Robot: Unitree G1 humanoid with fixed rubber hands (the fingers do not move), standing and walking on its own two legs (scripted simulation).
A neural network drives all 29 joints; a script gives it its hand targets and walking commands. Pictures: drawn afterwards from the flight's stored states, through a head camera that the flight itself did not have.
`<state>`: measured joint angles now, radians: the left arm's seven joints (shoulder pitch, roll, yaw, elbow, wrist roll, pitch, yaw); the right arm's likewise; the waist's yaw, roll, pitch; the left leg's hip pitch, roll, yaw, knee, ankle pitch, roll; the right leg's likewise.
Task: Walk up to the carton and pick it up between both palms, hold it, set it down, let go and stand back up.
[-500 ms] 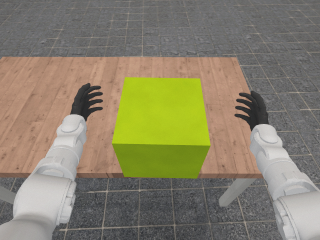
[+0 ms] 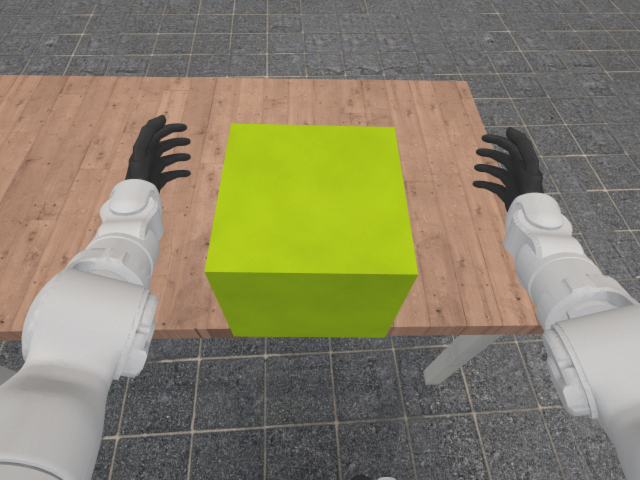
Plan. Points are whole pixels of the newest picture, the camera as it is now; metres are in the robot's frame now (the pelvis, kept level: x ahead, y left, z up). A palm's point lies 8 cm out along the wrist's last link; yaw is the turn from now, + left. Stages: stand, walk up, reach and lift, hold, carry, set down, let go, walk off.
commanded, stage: reach and lift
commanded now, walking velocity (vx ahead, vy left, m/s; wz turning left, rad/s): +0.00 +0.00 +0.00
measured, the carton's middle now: (311, 235) +0.48 +0.03 -0.06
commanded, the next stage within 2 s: none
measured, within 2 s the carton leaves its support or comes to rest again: neither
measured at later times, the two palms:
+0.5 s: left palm (177, 238) +0.45 +0.22 -0.02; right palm (477, 247) +0.43 -0.21 -0.02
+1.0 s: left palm (192, 232) +0.45 +0.20 -0.01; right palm (457, 233) +0.44 -0.18 +0.00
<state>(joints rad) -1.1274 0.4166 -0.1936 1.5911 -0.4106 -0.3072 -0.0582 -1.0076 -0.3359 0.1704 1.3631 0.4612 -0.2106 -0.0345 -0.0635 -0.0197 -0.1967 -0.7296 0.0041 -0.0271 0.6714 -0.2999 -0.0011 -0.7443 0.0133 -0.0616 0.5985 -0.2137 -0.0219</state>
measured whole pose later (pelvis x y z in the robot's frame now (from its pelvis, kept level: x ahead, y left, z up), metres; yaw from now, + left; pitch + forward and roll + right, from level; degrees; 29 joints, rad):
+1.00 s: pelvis -0.02 +0.00 -0.05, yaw +0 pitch +30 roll -2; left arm -1.10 0.29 -0.10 1.57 -0.31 -0.45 0.00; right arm -1.06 -0.21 -0.01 1.46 0.29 -0.40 -0.09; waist -0.04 0.01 -0.26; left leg -1.11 0.00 -0.04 1.00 -0.41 0.00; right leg -1.12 0.00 -0.08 0.93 -0.33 -0.02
